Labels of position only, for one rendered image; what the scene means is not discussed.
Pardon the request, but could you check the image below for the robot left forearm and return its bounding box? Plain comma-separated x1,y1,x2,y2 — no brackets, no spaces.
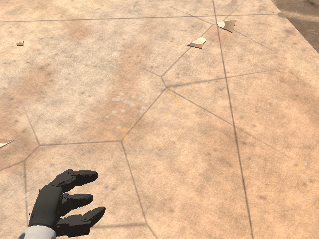
18,225,57,239

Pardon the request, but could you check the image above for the robot left hand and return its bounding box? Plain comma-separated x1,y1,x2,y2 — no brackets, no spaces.
28,168,106,238

